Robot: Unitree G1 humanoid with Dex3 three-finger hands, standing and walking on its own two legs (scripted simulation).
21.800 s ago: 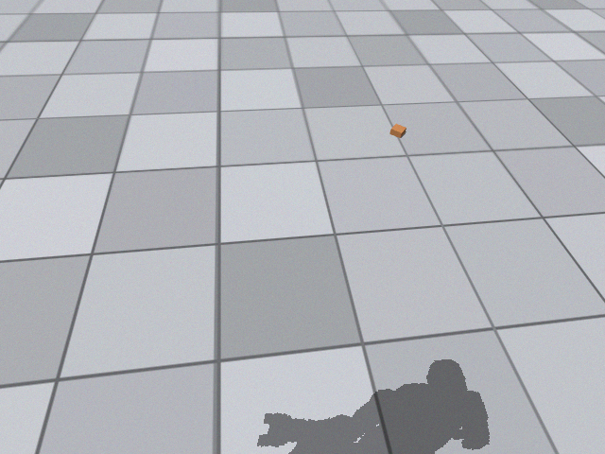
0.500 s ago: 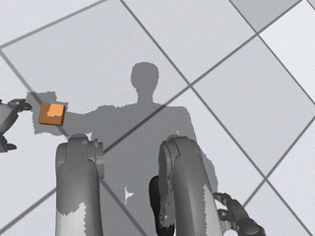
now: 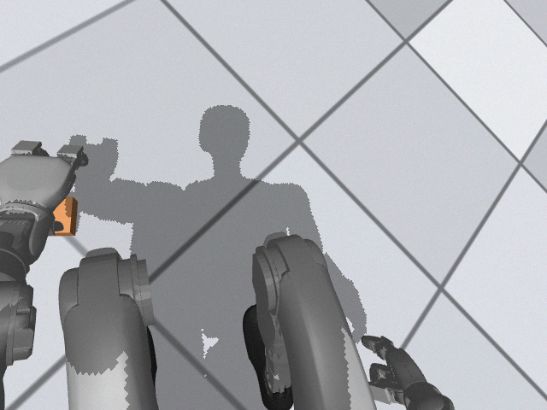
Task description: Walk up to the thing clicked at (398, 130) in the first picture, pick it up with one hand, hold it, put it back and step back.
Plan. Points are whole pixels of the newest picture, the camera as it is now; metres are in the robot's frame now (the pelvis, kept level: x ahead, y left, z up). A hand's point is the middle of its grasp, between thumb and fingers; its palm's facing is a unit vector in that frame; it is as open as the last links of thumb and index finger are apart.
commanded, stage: approach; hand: left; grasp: from above
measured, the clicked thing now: (53, 216) +0.42 +0.29 -0.29
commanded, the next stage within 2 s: close in in 0.70 s
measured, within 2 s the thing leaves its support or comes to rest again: neither
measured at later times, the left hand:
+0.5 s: hand (1, 245) +0.35 +0.32 -0.18, palm faces -0.55 -0.08 -0.83, open 11.1 cm
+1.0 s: hand (4, 215) +0.39 +0.31 -0.16, palm faces -0.59 -0.04 -0.81, open 12.0 cm
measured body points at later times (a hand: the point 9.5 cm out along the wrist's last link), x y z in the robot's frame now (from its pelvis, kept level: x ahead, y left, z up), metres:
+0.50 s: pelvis +0.00 +0.01 +0.01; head +0.22 +0.09 +0.39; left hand +0.38 +0.32 -0.13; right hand +0.11 -0.27 -0.11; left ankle +0.08 +0.14 -0.28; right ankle +0.09 -0.11 -0.28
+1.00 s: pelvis +0.00 +0.00 +0.02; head +0.23 +0.07 +0.40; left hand +0.42 +0.31 -0.12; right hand +0.10 -0.25 -0.11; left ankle +0.08 +0.14 -0.28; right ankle +0.09 -0.11 -0.28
